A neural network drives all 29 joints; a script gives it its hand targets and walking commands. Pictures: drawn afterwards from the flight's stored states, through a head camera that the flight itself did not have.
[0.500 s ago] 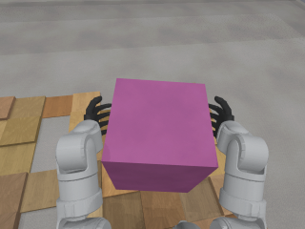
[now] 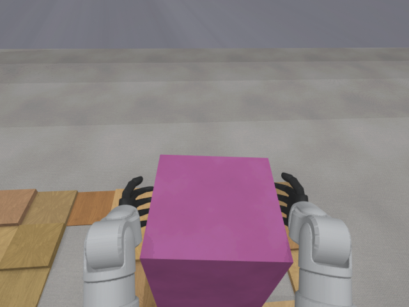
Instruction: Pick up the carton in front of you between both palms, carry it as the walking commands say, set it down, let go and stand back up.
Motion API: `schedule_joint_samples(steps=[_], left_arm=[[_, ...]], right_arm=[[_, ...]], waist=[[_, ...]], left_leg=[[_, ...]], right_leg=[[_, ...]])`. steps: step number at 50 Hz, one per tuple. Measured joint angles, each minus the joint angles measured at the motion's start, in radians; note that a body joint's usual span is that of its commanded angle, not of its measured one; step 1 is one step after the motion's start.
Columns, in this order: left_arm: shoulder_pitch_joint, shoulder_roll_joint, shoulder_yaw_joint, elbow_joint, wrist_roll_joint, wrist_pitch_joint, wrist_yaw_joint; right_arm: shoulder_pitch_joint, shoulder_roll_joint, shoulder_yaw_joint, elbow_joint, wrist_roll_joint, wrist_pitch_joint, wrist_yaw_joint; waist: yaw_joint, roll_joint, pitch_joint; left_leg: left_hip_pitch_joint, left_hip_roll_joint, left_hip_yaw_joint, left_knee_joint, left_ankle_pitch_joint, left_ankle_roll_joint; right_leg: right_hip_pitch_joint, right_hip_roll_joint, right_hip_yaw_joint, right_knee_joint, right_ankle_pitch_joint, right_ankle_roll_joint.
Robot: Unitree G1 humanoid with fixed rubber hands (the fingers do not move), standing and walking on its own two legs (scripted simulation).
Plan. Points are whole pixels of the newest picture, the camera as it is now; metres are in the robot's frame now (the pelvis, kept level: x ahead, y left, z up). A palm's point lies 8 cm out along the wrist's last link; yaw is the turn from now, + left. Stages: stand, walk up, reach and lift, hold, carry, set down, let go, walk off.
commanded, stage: carry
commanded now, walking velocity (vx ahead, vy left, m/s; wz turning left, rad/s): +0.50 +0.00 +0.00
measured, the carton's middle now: (211, 235) +0.27 +0.01 +0.02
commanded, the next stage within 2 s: none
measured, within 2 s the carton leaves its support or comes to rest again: neither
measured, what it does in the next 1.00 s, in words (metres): walks ahead: left foot 0.03 m lower, then right foot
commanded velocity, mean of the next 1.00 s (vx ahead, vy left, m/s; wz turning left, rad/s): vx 0.50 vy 0.00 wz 0.00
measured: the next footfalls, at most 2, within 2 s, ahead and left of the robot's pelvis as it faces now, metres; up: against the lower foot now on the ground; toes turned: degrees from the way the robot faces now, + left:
left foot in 0.10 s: +0.21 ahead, +0.13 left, -0.03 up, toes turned +9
right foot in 0.54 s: +0.55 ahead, -0.06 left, -0.02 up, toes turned -8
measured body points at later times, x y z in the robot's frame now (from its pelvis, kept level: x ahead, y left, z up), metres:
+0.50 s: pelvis +0.31 +0.04 -0.03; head +0.32 +0.05 +0.42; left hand +0.68 +0.18 +0.12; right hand +0.67 -0.13 +0.13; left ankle +0.17 +0.12 -0.76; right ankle +0.47 -0.08 -0.73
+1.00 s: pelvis +0.65 +0.03 -0.04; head +0.71 +0.03 +0.41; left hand +1.03 +0.18 +0.11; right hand +1.03 -0.12 +0.11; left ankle +0.77 +0.12 -0.77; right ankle +0.51 -0.06 -0.74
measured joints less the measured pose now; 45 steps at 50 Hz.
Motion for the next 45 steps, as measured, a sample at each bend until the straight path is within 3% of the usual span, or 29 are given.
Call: schedule_joint_samples(steps=[4,5,6,8,10,12,16,21,26,27,28,30,32,34,40,45], left_arm=[[0.010,0.002,-0.015,-0.038,0.002,-0.001,0.000],[-0.001,0.009,-0.011,-0.053,0.000,0.001,0.000],[-0.017,0.028,-0.004,-0.055,-0.010,0.002,-0.001],[-0.051,0.060,0.006,-0.043,-0.032,0.018,0.000],[-0.101,0.076,0.011,-0.025,-0.046,0.037,0.001],[-0.162,0.083,0.014,-0.010,-0.053,0.048,0.006],[-0.275,0.094,0.024,0.011,-0.056,0.060,0.023],[-0.385,0.115,0.054,0.109,-0.043,0.082,0.024],[-0.496,0.155,0.082,0.242,-0.056,0.094,0.024],[-0.522,0.162,0.086,0.273,-0.060,0.092,0.024],[-0.545,0.165,0.089,0.306,-0.063,0.085,0.024],[-0.594,0.167,0.090,0.368,-0.062,0.065,0.024],[-0.620,0.166,0.091,0.408,-0.065,0.054,0.028],[-0.614,0.162,0.098,0.400,-0.074,0.054,0.032],[-0.555,0.122,0.148,0.298,-0.070,0.026,0.035],[-0.501,0.095,0.155,0.200,-0.072,-0.007,0.035]], right_arm=[[0.015,-0.004,0.009,-0.035,0.010,-0.007,0.000],[0.000,0.001,0.009,-0.039,0.011,-0.013,0.000],[-0.014,0.006,0.015,-0.027,0.011,-0.027,-0.004],[-0.047,0.006,0.025,-0.007,0.017,-0.025,-0.022],[-0.079,-0.007,0.022,-0.011,0.031,-0.003,-0.039],[-0.120,-0.026,0.009,-0.021,0.046,0.014,-0.049],[-0.229,-0.064,-0.022,-0.005,0.076,0.031,-0.056],[-0.362,-0.103,-0.043,0.131,0.092,0.042,-0.056],[-0.493,-0.144,-0.043,0.285,0.094,0.054,-0.057],[-0.520,-0.154,-0.044,0.312,0.095,0.057,-0.058],[-0.543,-0.168,-0.045,0.338,0.098,0.059,-0.058],[-0.585,-0.195,-0.054,0.381,0.106,0.056,-0.058],[-0.608,-0.206,-0.070,0.406,0.109,0.058,-0.059],[-0.619,-0.195,-0.089,0.402,0.096,0.069,-0.060],[-0.597,-0.130,-0.130,0.314,0.052,0.055,-0.061],[-0.534,-0.093,-0.125,0.203,0.043,0.022,-0.057]], waist=[[-0.008,0.001,-0.017],[-0.014,-0.004,-0.020],[-0.025,-0.028,-0.019],[-0.039,-0.038,-0.007],[-0.048,-0.032,0.015],[-0.054,-0.034,0.040],[-0.066,-0.043,0.068],[-0.077,-0.045,0.063],[-0.069,-0.033,0.075],[-0.061,-0.026,0.082],[-0.049,-0.010,0.089],[-0.014,0.018,0.116],[0.011,0.015,0.151],[0.026,0.014,0.185],[0.044,0.003,0.235],[0.043,0.007,0.230]], left_leg=[[0.103,-0.004,0.080,-0.089,-0.019,-0.009],[0.116,-0.011,0.092,-0.074,-0.031,0.015],[0.102,-0.026,0.106,-0.010,-0.070,0.044],[0.103,-0.033,0.119,0.049,-0.149,0.076],[0.133,-0.033,0.120,0.032,-0.171,0.076],[0.172,-0.041,0.121,-0.005,-0.182,0.079],[0.263,-0.065,0.125,-0.080,-0.206,0.080],[0.395,-0.093,0.121,-0.148,-0.268,0.068],[0.521,-0.095,0.107,-0.138,-0.384,0.033],[0.534,-0.088,0.103,-0.098,-0.420,0.026],[0.526,-0.071,0.098,-0.015,-0.458,0.021],[0.403,-0.048,0.045,0.309,-0.434,0.020],[0.238,-0.091,-0.036,0.643,-0.439,0.030],[0.098,-0.108,-0.060,0.781,-0.411,0.046],[-0.156,-0.082,-0.050,0.578,-0.331,0.044],[-0.156,-0.068,-0.027,0.204,-0.094,0.038]], right_leg=[[0.079,-0.024,0.025,0.089,-0.139,0.048],[0.066,-0.040,0.035,0.169,-0.192,0.048],[0.026,-0.059,0.063,0.281,-0.202,0.041],[-0.087,-0.038,0.116,0.512,-0.194,0.019],[-0.203,-0.016,0.118,0.644,-0.160,-0.006],[-0.305,-0.013,0.109,0.666,-0.094,-0.022],[-0.460,-0.030,0.110,0.594,0.084,-0.024],[-0.533,-0.042,0.106,0.385,0.223,-0.024],[-0.476,-0.006,0.047,0.169,0.294,-0.074],[-0.444,0.011,0.031,0.133,0.294,-0.085],[-0.399,0.026,0.022,0.113,0.207,-0.086],[-0.383,0.048,0.014,0.164,0.054,-0.089],[-0.366,0.050,0.015,0.179,0.068,-0.113],[-0.323,0.056,0.020,0.148,0.042,-0.112],[-0.181,0.054,0.040,0.032,-0.008,-0.093],[-0.049,0.061,0.057,-0.013,-0.091,-0.060]])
